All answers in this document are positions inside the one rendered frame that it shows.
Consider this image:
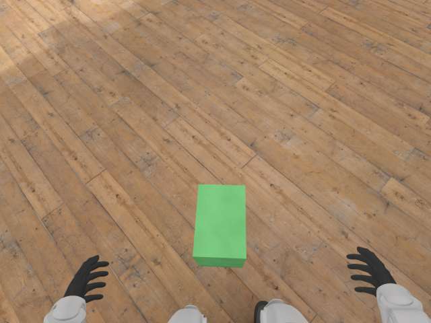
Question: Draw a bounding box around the right robot forearm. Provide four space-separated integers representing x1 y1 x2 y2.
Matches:
376 283 431 323

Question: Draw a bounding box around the carton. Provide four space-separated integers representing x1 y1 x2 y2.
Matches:
193 184 246 268

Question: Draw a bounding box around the robot left hand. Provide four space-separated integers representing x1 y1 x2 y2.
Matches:
64 255 109 303

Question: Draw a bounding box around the left robot forearm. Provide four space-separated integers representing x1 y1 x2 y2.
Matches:
43 295 86 323

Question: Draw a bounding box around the left robot shin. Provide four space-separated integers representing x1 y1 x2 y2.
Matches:
185 306 199 311

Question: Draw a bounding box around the robot right hand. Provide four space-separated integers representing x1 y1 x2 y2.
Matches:
346 246 396 297

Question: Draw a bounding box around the robot left thigh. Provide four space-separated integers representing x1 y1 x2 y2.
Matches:
168 308 207 323

